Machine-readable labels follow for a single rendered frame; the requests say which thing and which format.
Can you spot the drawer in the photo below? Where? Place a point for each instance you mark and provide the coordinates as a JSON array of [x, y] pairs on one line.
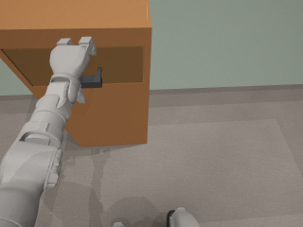
[[119, 64]]

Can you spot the robot left upper arm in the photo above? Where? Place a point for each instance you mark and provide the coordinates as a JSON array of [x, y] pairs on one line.
[[30, 169]]

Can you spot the handle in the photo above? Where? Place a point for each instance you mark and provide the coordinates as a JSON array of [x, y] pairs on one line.
[[91, 81]]

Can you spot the cabinet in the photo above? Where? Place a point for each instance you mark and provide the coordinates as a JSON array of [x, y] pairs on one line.
[[116, 114]]

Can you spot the right robot shin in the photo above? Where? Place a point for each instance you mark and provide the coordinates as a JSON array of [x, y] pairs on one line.
[[181, 209]]

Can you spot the robot left forearm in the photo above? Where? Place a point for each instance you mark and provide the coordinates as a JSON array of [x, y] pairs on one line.
[[48, 120]]

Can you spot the right robot thigh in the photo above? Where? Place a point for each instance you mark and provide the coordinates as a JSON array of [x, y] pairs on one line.
[[183, 219]]

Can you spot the robot left hand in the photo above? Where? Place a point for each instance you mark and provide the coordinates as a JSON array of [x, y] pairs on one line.
[[72, 60]]

